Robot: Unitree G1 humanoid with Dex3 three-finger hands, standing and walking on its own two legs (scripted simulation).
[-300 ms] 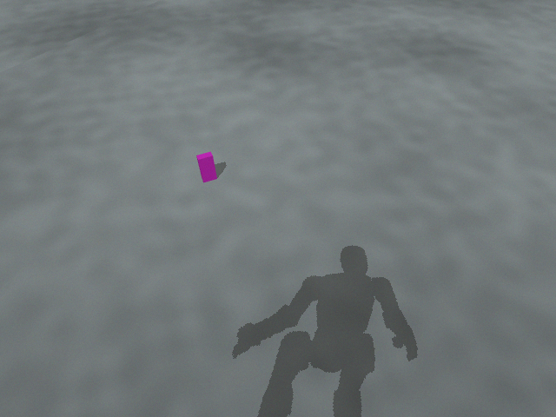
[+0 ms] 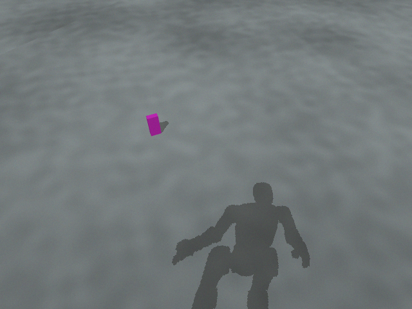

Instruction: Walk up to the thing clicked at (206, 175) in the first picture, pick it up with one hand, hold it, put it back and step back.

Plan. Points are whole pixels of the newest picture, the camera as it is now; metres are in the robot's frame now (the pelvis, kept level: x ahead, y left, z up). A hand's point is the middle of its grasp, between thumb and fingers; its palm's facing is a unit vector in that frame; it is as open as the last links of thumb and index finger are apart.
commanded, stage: stand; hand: left
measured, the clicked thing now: (153, 124) +1.32 +0.43 -0.70
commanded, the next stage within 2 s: walk up in 0.82 s
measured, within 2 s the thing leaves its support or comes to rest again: neither
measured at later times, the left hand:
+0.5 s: hand out of the picture +0.07 +0.25 -0.16, palm faces -0.02 -0.94 -0.33, open 7.4 cm
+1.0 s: hand out of the picture +0.06 +0.29 -0.15, palm faces +0.08 -0.93 -0.36, open 7.4 cm
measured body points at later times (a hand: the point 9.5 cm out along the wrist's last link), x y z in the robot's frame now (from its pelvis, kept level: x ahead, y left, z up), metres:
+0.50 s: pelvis +0.00 +0.00 +0.00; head +0.01 +0.00 +0.45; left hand +0.07 +0.30 -0.13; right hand +0.08 -0.30 -0.13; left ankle +0.00 +0.12 -0.75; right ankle +0.00 -0.13 -0.75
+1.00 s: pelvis +0.03 +0.01 -0.01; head +0.03 +0.02 +0.44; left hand +0.06 +0.34 -0.13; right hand +0.11 -0.31 -0.13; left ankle +0.02 +0.13 -0.72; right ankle +0.00 -0.13 -0.75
